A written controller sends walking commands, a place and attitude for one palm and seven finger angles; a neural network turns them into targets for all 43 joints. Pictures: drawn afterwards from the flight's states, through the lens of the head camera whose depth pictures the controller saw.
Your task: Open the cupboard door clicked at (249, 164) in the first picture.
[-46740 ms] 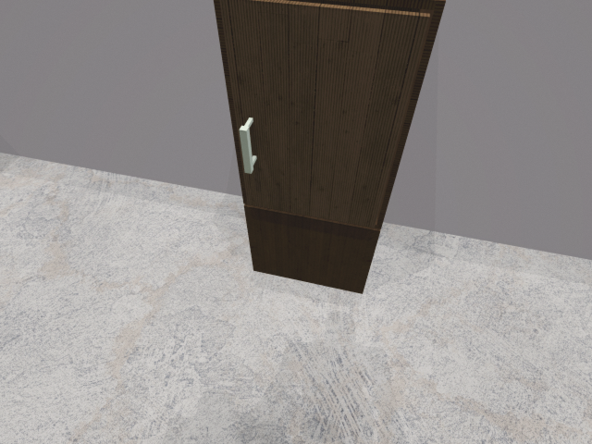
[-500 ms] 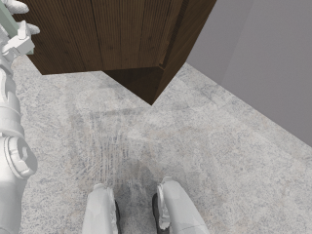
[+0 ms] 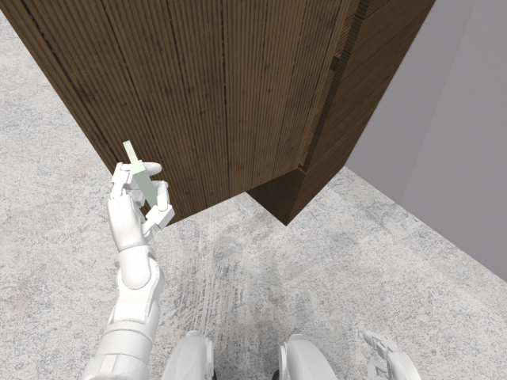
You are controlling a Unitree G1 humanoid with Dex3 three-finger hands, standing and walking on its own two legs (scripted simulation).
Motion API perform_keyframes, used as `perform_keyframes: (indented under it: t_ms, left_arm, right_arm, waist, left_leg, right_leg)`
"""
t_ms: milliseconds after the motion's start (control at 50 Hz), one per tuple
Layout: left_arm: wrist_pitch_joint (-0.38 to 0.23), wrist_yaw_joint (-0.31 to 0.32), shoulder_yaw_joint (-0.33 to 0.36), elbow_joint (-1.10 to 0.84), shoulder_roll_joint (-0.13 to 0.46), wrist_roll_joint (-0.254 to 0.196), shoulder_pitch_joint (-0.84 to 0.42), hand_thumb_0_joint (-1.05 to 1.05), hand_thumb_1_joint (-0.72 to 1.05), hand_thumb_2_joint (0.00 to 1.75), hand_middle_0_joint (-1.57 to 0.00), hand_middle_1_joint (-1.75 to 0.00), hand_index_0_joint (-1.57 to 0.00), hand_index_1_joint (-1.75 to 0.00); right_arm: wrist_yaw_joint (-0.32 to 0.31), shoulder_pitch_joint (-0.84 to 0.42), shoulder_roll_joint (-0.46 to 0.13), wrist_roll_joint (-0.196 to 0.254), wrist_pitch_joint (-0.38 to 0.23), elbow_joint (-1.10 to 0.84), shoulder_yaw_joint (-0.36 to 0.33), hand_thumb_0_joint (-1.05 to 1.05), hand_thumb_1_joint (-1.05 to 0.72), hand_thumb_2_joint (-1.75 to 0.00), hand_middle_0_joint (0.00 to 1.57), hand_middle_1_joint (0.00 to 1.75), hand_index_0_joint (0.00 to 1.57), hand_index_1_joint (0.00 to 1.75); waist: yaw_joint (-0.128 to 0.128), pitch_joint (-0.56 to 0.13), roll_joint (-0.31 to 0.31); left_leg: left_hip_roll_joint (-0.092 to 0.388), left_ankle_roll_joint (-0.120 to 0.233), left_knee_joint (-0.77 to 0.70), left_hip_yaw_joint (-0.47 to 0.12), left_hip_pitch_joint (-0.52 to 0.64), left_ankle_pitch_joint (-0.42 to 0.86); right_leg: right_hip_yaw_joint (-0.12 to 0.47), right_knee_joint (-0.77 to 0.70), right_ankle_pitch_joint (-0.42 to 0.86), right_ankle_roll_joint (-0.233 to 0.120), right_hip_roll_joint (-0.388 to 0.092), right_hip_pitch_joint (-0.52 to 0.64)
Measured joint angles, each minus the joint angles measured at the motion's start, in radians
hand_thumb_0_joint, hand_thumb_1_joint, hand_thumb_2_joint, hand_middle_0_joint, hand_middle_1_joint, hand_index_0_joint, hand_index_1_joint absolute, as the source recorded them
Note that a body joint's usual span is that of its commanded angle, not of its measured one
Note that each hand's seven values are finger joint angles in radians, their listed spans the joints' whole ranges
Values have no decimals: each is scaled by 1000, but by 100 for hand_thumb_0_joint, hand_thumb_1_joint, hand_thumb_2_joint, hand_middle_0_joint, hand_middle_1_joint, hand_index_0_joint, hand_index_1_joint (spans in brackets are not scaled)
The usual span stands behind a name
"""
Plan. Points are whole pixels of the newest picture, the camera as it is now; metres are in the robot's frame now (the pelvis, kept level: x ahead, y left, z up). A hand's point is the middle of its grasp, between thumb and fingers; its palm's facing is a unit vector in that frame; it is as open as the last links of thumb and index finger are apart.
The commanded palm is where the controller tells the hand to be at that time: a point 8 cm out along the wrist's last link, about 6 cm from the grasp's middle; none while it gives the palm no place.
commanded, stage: pull the door open along its arc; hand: left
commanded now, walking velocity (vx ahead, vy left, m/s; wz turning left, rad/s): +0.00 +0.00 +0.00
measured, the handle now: (144, 180) +0.42 +0.18 +0.01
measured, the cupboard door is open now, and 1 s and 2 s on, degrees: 71 83 85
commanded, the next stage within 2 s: open thumb and fingers to let go in 0.22 s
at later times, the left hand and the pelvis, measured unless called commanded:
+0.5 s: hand (197, 236) +0.33 +0.09 +0.01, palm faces +0.44 -0.90 -0.04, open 6.1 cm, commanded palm +0.28 +0.13 +0.01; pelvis -0.01 -0.04 -0.01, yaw +4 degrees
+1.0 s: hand (198, 236) +0.33 +0.09 +0.01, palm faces +0.42 -0.91 -0.01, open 14.3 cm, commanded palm +0.28 +0.13 +0.01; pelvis -0.02 -0.02 -0.01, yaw +3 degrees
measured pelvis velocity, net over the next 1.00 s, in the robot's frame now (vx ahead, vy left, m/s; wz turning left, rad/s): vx -0.02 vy -0.02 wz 0.06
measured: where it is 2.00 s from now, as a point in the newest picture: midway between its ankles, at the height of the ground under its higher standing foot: outside the picture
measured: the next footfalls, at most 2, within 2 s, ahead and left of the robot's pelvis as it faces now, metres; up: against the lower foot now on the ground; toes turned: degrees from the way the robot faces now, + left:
none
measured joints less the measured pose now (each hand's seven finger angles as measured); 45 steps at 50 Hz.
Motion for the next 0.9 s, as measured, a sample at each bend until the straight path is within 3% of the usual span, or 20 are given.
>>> perform_keyframes:
  t_ms: [160, 320, 420, 480, 640, 800, 900]
  left_arm:
    - [-21, 104, -132, -83, -87, 37, 146, 1, 66, 70, -39, -132, -40, -135]
    - [-34, 205, -212, -103, -123, 75, 186, 2, 69, 74, -36, -132, -37, -134]
    - [-49, 233, -210, -63, -115, 100, 138, 2, 72, 79, -36, -133, -36, -134]
    - [-46, 217, -192, -41, -96, 85, 112, 1, 68, 79, -37, -132, -37, -133]
    - [-55, 169, -159, -7, -78, 30, 88, 1, 32, 65, -36, -128, -36, -129]
    - [-76, 180, -162, 36, -89, 45, 65, 0, -17, 44, -32, -123, -33, -124]
    - [-79, 209, -169, 56, -94, 59, 43, 0, -37, 36, -30, -114, -30, -115]
  right_arm:
    - [-17, -57, 33, -14, -16, 7, 5, 1, -91, -89, 20, 30, 20, 30]
    - [-24, -64, 34, -32, -63, 42, -8, 1, -90, -89, 20, 30, 21, 30]
    - [-40, -63, 22, -40, -77, 77, -17, 1, -90, -89, 20, 30, 21, 30]
    - [-49, -57, 16, -38, -77, 91, -22, 1, -90, -89, 20, 30, 21, 30]
    - [-58, -22, -2, -30, -85, 109, -28, 1, -91, -89, 20, 30, 20, 30]
    - [-52, -14, -7, -33, -86, 109, -32, 1, -91, -89, 20, 30, 20, 30]
    - [-47, -23, 2, -37, -87, 105, -29, 1, -91, -89, 20, 30, 20, 30]
  waist:
    - [35, 3, -9]
    - [50, 3, -3]
    - [52, 5, 0]
    - [50, 9, 3]
    - [46, 9, 9]
    - [40, 7, 10]
    - [38, 9, 8]
  left_leg:
    - [-10, -20, -13, -15, 45, 5]
    - [-19, -43, -3, -46, 36, 9]
    - [-23, -53, 8, -59, 15, 15]
    - [-24, -57, 7, -62, 13, 21]
    - [-25, -57, -17, -62, 24, 41]
    - [-24, -49, -7, -55, 14, 42]
    - [-25, -41, 4, -51, 1, 41]
  right_leg:
    - [-15, 12, -18, -19, -9, 42]
    - [-45, 37, -37, -43, -17, 40]
    - [-59, 57, -42, -54, -21, 21]
    - [-61, 61, -40, -58, -21, 17]
    - [-61, 42, -23, -61, -21, 25]
    - [-53, 44, -14, -53, -21, 15]
    - [-49, 49, -10, -45, -22, 5]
